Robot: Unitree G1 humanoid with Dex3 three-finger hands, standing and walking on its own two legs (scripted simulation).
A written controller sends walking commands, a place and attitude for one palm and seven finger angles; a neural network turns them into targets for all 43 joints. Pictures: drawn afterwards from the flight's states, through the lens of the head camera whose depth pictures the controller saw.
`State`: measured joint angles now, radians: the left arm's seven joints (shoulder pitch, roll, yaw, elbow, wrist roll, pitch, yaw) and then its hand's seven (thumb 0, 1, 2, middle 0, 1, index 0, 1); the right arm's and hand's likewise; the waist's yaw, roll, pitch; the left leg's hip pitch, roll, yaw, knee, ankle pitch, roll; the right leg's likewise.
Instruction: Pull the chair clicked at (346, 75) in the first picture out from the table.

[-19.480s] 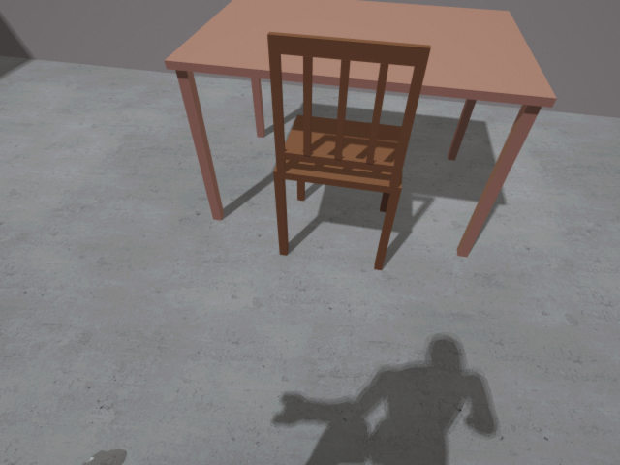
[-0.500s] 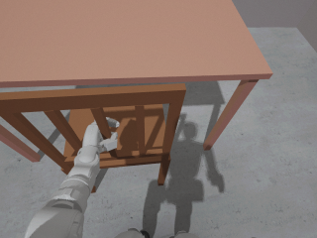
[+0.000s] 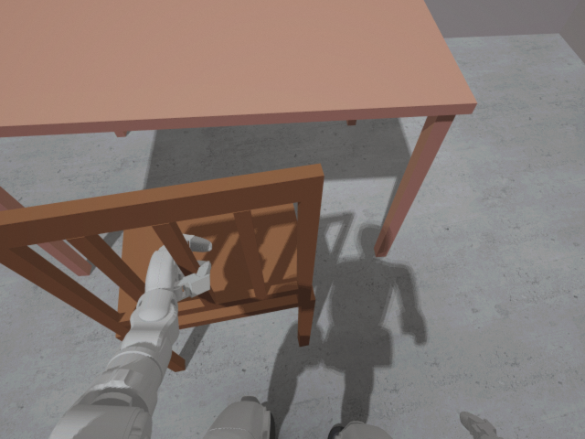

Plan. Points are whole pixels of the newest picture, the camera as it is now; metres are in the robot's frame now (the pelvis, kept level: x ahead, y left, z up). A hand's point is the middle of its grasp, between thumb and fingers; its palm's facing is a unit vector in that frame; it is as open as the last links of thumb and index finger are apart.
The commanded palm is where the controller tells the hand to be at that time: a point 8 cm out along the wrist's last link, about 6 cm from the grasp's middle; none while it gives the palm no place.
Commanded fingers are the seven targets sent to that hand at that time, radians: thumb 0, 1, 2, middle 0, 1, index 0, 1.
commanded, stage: step backward, pulling the chair out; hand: left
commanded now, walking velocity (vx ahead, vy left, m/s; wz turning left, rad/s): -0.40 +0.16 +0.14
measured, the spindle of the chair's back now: (191, 268) +0.37 +0.18 -0.07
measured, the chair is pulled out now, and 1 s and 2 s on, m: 0.19 0.36 0.60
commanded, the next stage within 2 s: stop walking, hand still on the chair in 1.80 s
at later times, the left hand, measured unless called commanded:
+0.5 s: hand (185, 338) +0.25 +0.16 -0.06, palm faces +0.04 -0.98 -0.18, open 5.6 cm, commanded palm +0.25 +0.22 -0.06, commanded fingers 0.00 0.90 0.90 -0.50 -1.45 -0.50 -1.45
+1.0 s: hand (177, 398) +0.18 +0.16 -0.06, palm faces +0.09 -0.98 -0.19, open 5.6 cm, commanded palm +0.16 +0.22 -0.06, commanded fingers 0.00 0.90 0.90 -0.50 -1.45 -0.50 -1.45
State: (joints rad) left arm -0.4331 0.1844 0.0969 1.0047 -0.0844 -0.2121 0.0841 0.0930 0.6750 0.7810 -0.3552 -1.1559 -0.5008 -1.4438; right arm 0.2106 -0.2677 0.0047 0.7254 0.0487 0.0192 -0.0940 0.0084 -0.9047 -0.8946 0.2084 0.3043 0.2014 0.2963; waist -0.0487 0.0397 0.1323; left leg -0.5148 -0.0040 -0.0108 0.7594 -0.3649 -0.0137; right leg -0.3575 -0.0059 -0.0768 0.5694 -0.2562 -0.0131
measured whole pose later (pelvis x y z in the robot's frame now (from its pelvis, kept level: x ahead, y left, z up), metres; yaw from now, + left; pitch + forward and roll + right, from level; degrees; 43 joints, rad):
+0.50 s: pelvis -0.10 +0.02 -0.01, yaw +1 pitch +2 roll +1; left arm -0.46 0.19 0.03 0.96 -0.05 -0.16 0.07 0.07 0.63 0.81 -0.36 -1.22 -0.50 -1.44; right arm 0.21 -0.15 0.02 0.69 0.03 0.06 -0.08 0.00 -0.91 -0.89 0.21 0.30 0.20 0.30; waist -0.04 0.00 0.14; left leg -0.39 0.05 -0.02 0.68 -0.32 -0.06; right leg -0.50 -0.07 -0.04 0.61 -0.14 0.02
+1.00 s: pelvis -0.18 -0.01 +0.00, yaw +4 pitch +2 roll -2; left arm -0.56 0.19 0.06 1.07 -0.05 -0.20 0.07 0.08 0.64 0.80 -0.36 -1.24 -0.50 -1.44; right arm 0.20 -0.24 -0.01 0.78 0.04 -0.01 -0.08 0.01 -0.91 -0.90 0.21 0.30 0.20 0.30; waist -0.04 0.06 0.20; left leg -0.45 0.07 -0.06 0.67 -0.26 -0.05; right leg -0.34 0.02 -0.06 0.52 -0.23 -0.01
